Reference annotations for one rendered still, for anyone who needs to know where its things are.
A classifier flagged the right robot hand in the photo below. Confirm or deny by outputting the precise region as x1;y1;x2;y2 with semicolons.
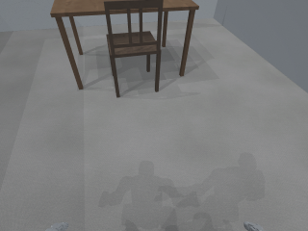
244;221;266;231

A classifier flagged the table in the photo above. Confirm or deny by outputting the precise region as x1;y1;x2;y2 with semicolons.
50;0;199;90

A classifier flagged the chair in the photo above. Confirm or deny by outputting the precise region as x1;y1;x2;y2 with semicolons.
103;0;164;98

